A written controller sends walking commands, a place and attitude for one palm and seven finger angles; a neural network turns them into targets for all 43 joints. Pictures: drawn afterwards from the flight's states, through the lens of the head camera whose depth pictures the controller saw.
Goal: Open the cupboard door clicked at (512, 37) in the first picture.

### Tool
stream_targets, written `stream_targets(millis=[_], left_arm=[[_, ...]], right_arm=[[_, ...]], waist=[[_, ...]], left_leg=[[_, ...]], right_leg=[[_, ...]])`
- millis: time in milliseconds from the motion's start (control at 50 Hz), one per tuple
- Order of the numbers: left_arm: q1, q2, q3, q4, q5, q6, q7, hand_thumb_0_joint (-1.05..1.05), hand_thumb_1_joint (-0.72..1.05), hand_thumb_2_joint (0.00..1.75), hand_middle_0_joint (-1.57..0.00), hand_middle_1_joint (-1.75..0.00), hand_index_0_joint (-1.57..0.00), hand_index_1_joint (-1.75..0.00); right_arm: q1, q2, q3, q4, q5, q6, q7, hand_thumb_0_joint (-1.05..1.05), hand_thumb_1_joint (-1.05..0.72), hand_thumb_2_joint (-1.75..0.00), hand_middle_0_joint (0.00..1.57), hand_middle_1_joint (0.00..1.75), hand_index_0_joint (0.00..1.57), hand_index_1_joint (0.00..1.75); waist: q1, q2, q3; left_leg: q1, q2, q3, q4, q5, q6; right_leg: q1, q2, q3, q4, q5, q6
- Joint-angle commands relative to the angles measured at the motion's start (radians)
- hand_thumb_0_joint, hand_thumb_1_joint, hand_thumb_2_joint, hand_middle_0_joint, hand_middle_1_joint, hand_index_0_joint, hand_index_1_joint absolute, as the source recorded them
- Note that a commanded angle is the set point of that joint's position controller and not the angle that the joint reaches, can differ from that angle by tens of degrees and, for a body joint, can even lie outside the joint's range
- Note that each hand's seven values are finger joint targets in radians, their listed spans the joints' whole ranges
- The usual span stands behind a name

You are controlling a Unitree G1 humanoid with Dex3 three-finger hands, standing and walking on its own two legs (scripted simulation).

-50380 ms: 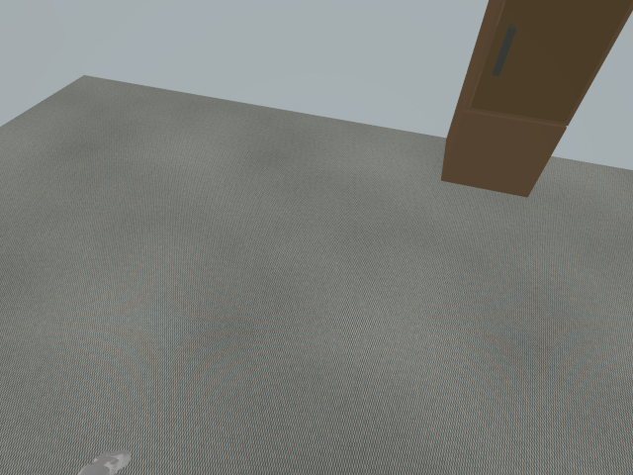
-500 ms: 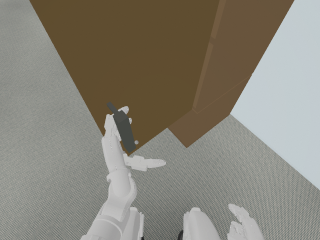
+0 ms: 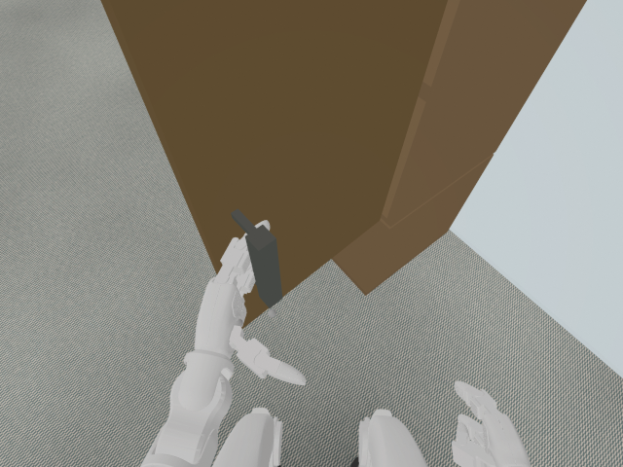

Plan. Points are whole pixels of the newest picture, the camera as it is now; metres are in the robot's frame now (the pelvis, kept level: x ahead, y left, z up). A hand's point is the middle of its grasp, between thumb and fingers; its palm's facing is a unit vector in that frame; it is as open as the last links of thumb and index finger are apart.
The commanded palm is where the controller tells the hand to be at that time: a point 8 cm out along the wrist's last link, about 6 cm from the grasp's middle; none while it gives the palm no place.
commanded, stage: slide the hand sideways off the handle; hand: left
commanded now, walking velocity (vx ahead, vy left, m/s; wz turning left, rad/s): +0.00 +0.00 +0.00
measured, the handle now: (256, 261) +0.37 +0.09 +0.02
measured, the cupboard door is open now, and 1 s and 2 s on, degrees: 93 93 93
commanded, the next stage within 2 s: draw the hand back to the body in 0.78 s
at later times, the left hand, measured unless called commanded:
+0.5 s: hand (232, 359) +0.24 +0.11 +0.02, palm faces -0.08 -1.00 -0.03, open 16.3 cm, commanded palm +0.22 +0.17 +0.02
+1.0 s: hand (196, 369) +0.23 +0.14 +0.04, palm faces -0.07 -1.00 -0.06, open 16.3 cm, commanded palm +0.20 +0.20 +0.05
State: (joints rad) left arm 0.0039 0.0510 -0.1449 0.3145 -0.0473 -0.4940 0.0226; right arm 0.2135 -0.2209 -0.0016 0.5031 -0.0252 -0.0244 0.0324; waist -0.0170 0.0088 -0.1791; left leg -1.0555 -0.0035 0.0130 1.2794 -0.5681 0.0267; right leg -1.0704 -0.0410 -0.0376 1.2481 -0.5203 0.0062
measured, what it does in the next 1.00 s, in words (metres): stands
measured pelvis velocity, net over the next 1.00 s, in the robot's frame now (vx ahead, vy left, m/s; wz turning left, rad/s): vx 0.00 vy -0.02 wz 0.01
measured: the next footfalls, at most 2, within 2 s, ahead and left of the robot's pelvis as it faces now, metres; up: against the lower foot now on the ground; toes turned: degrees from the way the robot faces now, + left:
none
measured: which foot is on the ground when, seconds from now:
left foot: down 0.00-1.00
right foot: down 0.00-1.00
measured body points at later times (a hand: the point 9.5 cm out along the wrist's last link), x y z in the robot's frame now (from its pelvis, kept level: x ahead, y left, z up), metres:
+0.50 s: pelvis +0.01 -0.02 -0.01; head +0.10 -0.01 +0.43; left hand +0.24 +0.16 +0.02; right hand +0.21 -0.23 -0.10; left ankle +0.02 +0.10 -0.62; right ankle +0.04 -0.13 -0.62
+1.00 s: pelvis +0.00 -0.02 -0.02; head +0.09 -0.02 +0.42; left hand +0.22 +0.19 +0.05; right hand +0.20 -0.25 -0.10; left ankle +0.02 +0.10 -0.62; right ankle +0.04 -0.13 -0.62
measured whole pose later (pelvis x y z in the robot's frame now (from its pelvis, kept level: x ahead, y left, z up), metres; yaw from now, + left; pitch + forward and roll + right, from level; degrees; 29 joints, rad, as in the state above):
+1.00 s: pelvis +0.00 -0.02 -0.02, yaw +0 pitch +20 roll -2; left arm 0.39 0.23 0.08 -0.13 -0.23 -0.39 -0.23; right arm 0.21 -0.22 0.00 0.46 0.01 -0.08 -0.05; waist 0.01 0.03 -0.18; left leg -1.12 0.02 -0.05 1.40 -0.62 -0.01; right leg -1.12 -0.02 -0.09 1.35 -0.58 -0.03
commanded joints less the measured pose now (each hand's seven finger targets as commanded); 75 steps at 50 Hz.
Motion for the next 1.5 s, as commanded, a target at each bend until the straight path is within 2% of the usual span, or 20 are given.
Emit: stream_targets(millis=[0, 20, 40, 180, 340, 440, 580, 720, 860, 920, 940, 1000, 1040, 1100, 1260, 1360, 1380, 1420, 1440, 1480], left_arm=[[-0.013, 0.066, 0.05, -0.285, 0.028, -0.095, 0.023, 0.0, -0.5, 0.3, -0.15, -0.3, -0.15, -0.3], [0.016, 0.062, 0.045, -0.314, 0.03, -0.092, 0.02, 0.0, -0.5, 0.3, -0.15, -0.3, -0.15, -0.3], [0.037, 0.039, 0.018, -0.314, 0.029, -0.08, 0.013, 0.0, -0.5, 0.3, -0.15, -0.3, -0.15, -0.3], [0.044, 0.065, 0.017, -0.465, -0.02, -0.056, -0.045, 0.0, -0.5, 0.3, -0.15, -0.3, -0.15, -0.3], [0.235, 0.116, 0.078, -0.488, -0.054, -0.011, -0.116, 0.0, -0.5, 0.3, -0.15, -0.3, -0.15, -0.3], [0.293, 0.181, 0.169, -0.515, -0.082, 0.005, -0.14, 0.0, -0.5, 0.3, -0.15, -0.3, -0.15, -0.3], [0.353, 0.18, 0.18, -0.576, -0.14, -0.049, -0.193, 0.0, -0.5, 0.3, -0.15, -0.3, -0.15, -0.3], [0.37, 0.247, 0.254, -0.528, -0.158, -0.006, -0.251, 0.0, -0.5, 0.3, -0.15, -0.3, -0.15, -0.3], [0.344, 0.257, 0.289, -0.602, -0.197, -0.015, -0.249, 0.0, -0.5, 0.3, -0.15, -0.3, -0.15, -0.3], [0.399, 0.288, 0.296, -0.72, -0.202, 0.01, -0.25, 0.0, -0.5, 0.3, -0.15, -0.3, -0.15, -0.3], [0.422, 0.296, 0.299, -0.74, -0.205, 0.031, -0.25, 0.0, -0.5, 0.3, -0.15, -0.3, -0.15, -0.3], [0.475, 0.308, 0.321, -0.732, -0.204, 0.106, -0.247, 0.0, -0.5, 0.3, -0.15, -0.3, -0.15, -0.3], [0.483, 0.296, 0.332, -0.695, -0.208, 0.147, -0.243, 0.0, -0.5, 0.3, -0.15, -0.3, -0.15, -0.3], [0.5, 0.28, 0.341, -0.678, -0.228, 0.17, -0.246, 0.0, -0.5, 0.3, -0.15, -0.3, -0.15, -0.3], [0.486, 0.338, 0.359, -0.791, -0.251, 0.115, -0.286, 0.0, -0.5, 0.3, -0.15, -0.3, -0.15, -0.3], [0.516, 0.348, 0.392, -0.782, -0.264, 0.163, -0.292, 0.0, -0.32, 0.37, -0.16, -0.3, -0.16, -0.3], [0.55, 0.506, 0.447, -0.819, -0.101, 0.251, -0.125, 0.0, -0.29, 0.39, -0.16, -0.3, -0.16, -0.3], [0.607, 0.38, 0.378, -0.863, -0.068, 0.338, -0.008, 0.0, -0.22, 0.42, -0.16, -0.3, -0.16, -0.3], [0.623, 0.355, 0.349, -0.871, -0.046, 0.367, 0.023, 0.0, -0.18, 0.43, -0.16, -0.3, -0.16, -0.3], [0.628, 0.381, 0.36, -0.916, -0.02, 0.398, 0.071, 0.0, -0.12, 0.47, -0.16, -0.3, -0.16, -0.3]], right_arm=[[-0.046, -0.119, -0.052, -0.165, -0.005, -0.029, 0.002, 0.0, -0.9, -0.9, 0.2, 0.3, 0.2, 0.3], [-0.05, -0.115, -0.053, -0.173, -0.003, -0.025, 0.004, 0.0, -0.9, -0.9, 0.2, 0.3, 0.2, 0.3], [-0.049, -0.113, -0.052, -0.175, 0.0, -0.021, 0.005, 0.0, -0.9, -0.9, 0.2, 0.3, 0.2, 0.3], [-0.043, -0.115, -0.049, -0.18, 0.01, -0.034, -0.03, 0.0, -0.9, -0.9, 0.2, 0.3, 0.2, 0.3], [-0.05, -0.114, -0.046, -0.195, 0.016, -0.049, -0.045, 0.0, -0.9, -0.9, 0.2, 0.3, 0.2, 0.3], [-0.051, -0.113, -0.045, -0.212, 0.02, -0.052, -0.057, 0.0, -0.9, -0.9, 0.2, 0.3, 0.2, 0.3], [-0.048, -0.113, -0.047, -0.205, 0.023, -0.089, -0.069, 0.0, -0.9, -0.9, 0.2, 0.3, 0.2, 0.3], [-0.055, -0.128, -0.056, -0.209, 0.033, -0.095, -0.085, 0.0, -0.9, -0.9, 0.2, 0.3, 0.2, 0.3], [-0.042, -0.124, -0.051, -0.205, 0.033, -0.122, -0.099, 0.0, -0.9, -0.9, 0.2, 0.3, 0.2, 0.3], [-0.036, -0.122, -0.051, -0.228, 0.04, -0.12, -0.097, 0.0, -0.9, -0.9, 0.2, 0.3, 0.2, 0.3], [-0.028, -0.12, -0.051, -0.232, 0.044, -0.116, -0.096, 0.0, -0.9, -0.9, 0.2, 0.3, 0.2, 0.3], [-0.027, -0.118, -0.05, -0.241, 0.054, -0.098, -0.104, 0.0, -0.9, -0.9, 0.2, 0.3, 0.2, 0.3], [-0.026, -0.117, -0.047, -0.236, 0.06, -0.089, -0.108, 0.0, -0.9, -0.9, 0.2, 0.3, 0.2, 0.3], [-0.033, -0.12, -0.04, -0.244, 0.064, -0.089, -0.117, 0.0, -0.9, -0.9, 0.2, 0.3, 0.2, 0.3], [-0.003, -0.127, -0.021, -0.249, 0.064, -0.13, -0.126, 0.0, -0.9, -0.9, 0.2, 0.3, 0.2, 0.3], [-0.01, -0.124, -0.016, -0.242, 0.073, -0.142, -0.121, 0.0, -0.9, -0.9, 0.2, 0.3, 0.2, 0.3], [-0.006, -0.119, -0.02, -0.242, 0.06, -0.114, -0.15, 0.0, -0.9, -0.9, 0.2, 0.3, 0.2, 0.3], [-0.016, -0.097, -0.005, -0.25, 0.054, -0.101, -0.161, 0.0, -0.9, -0.9, 0.2, 0.3, 0.2, 0.3], [-0.01, -0.091, -0.002, -0.239, 0.055, -0.094, -0.159, 0.0, -0.9, -0.9, 0.2, 0.3, 0.2, 0.3], [-0.01, -0.094, 0.005, -0.227, 0.053, -0.09, -0.157, 0.0, -0.9, -0.9, 0.2, 0.3, 0.2, 0.3]], waist=[[0.037, 0.004, -0.316], [0.042, 0.017, -0.33], [0.026, 0.009, -0.307], [-0.013, -0.034, -0.311], [0.016, -0.009, -0.316], [0.026, -0.03, -0.285], [0.008, -0.008, -0.274], [0.008, -0.019, -0.225], [0.016, -0.009, -0.297], [0.043, 0.072, -0.348], [0.037, 0.065, -0.353], [0.029, 0.026, -0.303], [0.012, -0.008, -0.221], [0.005, -0.041, -0.16], [0.011, 0.073, -0.119], [0.014, 0.091, -0.068], [0.083, 0.085, -0.115], [0.048, 0.083, -0.033], [0.046, 0.141, -0.008], [0.047, 0.125, -0.012]], left_leg=[[0.175, -0.019, -0.06, -0.174, 0.253, -0.027], [0.189, -0.017, -0.055, -0.173, 0.262, -0.029], [0.191, -0.016, -0.056, -0.171, 0.26, -0.029], [0.176, -0.017, -0.073, -0.144, 0.224, -0.017], [0.143, -0.024, -0.062, -0.124, 0.251, -0.018], [0.093, -0.027, -0.049, -0.111, 0.214, -0.014], [0.072, -0.025, -0.046, -0.074, 0.208, -0.012], [-0.003, -0.021, -0.04, -0.049, 0.13, -0.009], [0.019, -0.02, -0.041, -0.033, 0.175, -0.007], [0.12, -0.024, -0.043, -0.103, 0.226, -0.008], [0.145, -0.023, -0.042, -0.123, 0.236, -0.007], [0.167, -0.022, -0.049, -0.177, 0.225, -0.005], [0.169, -0.022, -0.049, -0.202, 0.189, -0.008], [0.194, -0.022, -0.056, -0.242, 0.169, -0.007], [0.349, -0.017, -0.065, -0.349, 0.217, -0.015], [0.403, -0.011, -0.07, -0.408, 0.233, -0.018], [0.435, 0.003, -0.05, -0.486, 0.244, -0.013], [0.451, 0.003, -0.056, -0.523, 0.24, -0.017], [0.476, 0.009, -0.053, -0.532, 0.267, -0.017], [0.527, 0.016, -0.059, -0.553, 0.336, -0.017]], right_leg=[[0.191, 0.039, -0.012, -0.105, 0.19, -0.062], [0.192, 0.038, -0.011, -0.102, 0.2, -0.061], [0.183, 0.04, -0.013, -0.106, 0.205, -0.058], [0.182, 0.044, -0.015, -0.115, 0.19, -0.046], [0.197, 0.042, -0.011, -0.096, 0.225, -0.046], [0.227, 0.042, 0.007, -0.112, 0.202, -0.044], [0.208, 0.045, 0.021, -0.113, 0.191, -0.04], [0.177, 0.043, 0.054, -0.136, 0.05, -0.037], [0.202, 0.045, 0.058, -0.125, 0.094, -0.035], [0.26, 0.049, 0.033, -0.14, 0.15, -0.042], [0.284, 0.049, 0.027, -0.154, 0.173, -0.038], [0.322, 0.055, 0.012, -0.206, 0.161, -0.033], [0.321, 0.055, 0.003, -0.245, 0.127, -0.025], [0.337, 0.06, -0.012, -0.29, 0.095, -0.025], [0.407, 0.065, -0.031, -0.349, 0.145, -0.034], [0.463, 0.069, -0.043, -0.4, 0.166, -0.032], [0.524, 0.036, 0.013, -0.456, 0.167, -0.045], [0.53, 0.031, -0.008, -0.487, 0.163, -0.037], [0.544, 0.028, -0.011, -0.491, 0.186, -0.038], [0.59, 0.029, -0.024, -0.513, 0.232, -0.037]])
